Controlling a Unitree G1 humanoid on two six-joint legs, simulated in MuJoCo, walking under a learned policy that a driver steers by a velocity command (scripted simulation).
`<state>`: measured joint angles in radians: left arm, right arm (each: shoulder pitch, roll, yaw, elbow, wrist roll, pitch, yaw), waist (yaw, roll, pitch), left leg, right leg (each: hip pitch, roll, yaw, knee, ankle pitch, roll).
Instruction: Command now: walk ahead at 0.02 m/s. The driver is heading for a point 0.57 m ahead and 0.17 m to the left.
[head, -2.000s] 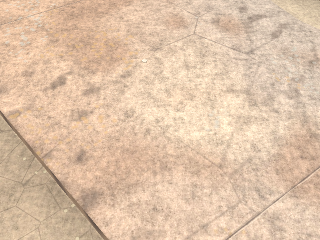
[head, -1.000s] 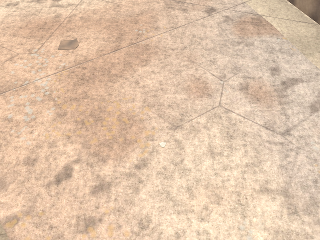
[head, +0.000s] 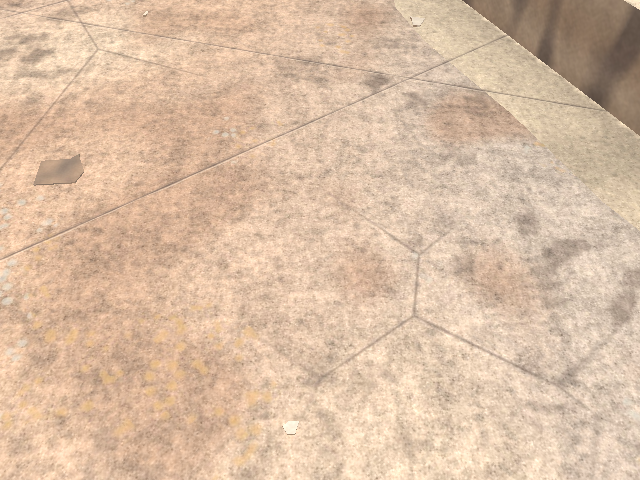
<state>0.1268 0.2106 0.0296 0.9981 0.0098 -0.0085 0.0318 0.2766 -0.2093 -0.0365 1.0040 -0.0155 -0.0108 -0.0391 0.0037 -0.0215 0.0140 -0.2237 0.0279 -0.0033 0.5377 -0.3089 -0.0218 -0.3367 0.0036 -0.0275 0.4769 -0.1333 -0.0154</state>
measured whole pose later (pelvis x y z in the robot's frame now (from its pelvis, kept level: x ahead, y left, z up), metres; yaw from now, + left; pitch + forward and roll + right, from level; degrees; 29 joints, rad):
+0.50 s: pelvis +0.14 -0.02 +0.01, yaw +5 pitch +0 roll -1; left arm 0.35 0.20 0.04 1.09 0.01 -0.10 0.01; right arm 0.22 -0.25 -0.09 0.96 0.04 -0.06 0.00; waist 0.04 0.03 0.00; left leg -0.59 0.06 -0.06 1.09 -0.21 0.06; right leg -0.05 0.02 -0.14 0.30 -0.26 -0.04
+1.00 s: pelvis +0.36 +0.08 +0.00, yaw +22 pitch +2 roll -1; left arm 0.08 0.30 0.08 0.83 0.01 -0.06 0.05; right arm 0.16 -0.27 -0.08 0.78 -0.01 -0.04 0.02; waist -0.02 -0.03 0.08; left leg -0.36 -0.12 -0.02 0.43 -0.10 0.12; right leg -0.63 -0.08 0.08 1.14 -0.36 0.05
